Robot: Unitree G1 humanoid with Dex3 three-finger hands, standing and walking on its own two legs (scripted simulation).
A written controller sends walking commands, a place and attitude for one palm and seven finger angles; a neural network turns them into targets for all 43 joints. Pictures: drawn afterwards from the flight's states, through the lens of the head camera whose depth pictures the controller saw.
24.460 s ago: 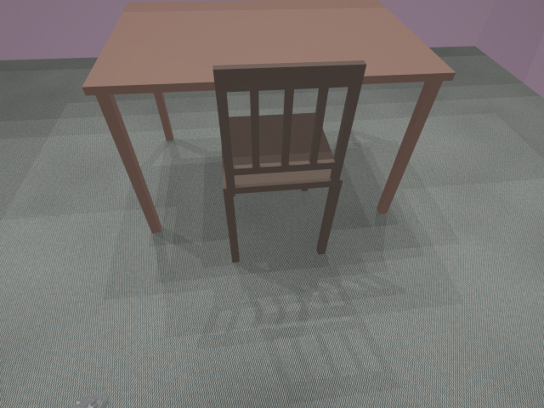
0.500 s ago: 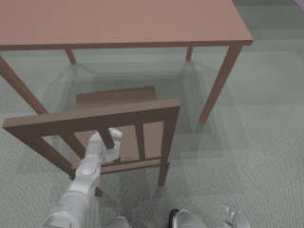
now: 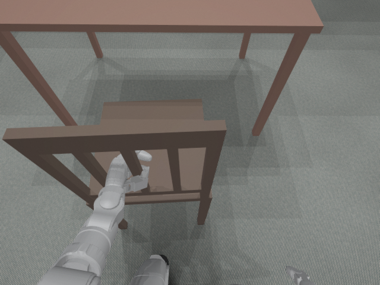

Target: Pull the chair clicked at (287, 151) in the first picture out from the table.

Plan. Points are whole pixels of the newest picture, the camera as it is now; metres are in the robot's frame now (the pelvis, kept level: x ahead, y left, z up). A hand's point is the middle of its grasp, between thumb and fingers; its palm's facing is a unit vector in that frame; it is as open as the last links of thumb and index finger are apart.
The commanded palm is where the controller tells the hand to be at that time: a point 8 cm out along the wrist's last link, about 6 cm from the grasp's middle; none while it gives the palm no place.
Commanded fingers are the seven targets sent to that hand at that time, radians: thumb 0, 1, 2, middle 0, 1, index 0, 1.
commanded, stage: step backward, pulling the chair out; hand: left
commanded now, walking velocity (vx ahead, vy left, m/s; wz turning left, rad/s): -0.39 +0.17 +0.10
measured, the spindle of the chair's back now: (137, 172) +0.36 +0.16 -0.08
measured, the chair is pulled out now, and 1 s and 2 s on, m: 0.34 0.58 0.61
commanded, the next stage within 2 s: stop walking, hand still on the chair in 0.62 s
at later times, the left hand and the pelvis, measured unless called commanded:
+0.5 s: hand (137, 229) +0.22 +0.13 -0.06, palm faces -0.03 -0.99 -0.15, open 5.4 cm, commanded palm +0.20 +0.18 -0.06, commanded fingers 0.00 0.90 0.90 -0.50 -1.45 -0.50 -1.45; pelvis -0.11 +0.00 +0.01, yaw +1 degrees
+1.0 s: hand out of the picture +0.10 +0.13 -0.06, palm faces -0.02 -0.99 -0.13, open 5.4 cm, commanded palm +0.09 +0.18 -0.05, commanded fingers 0.00 0.90 0.90 -0.50 -1.45 -0.50 -1.45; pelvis -0.20 +0.01 +0.00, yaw +4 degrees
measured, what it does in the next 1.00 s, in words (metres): walks backwards: left foot, then right foot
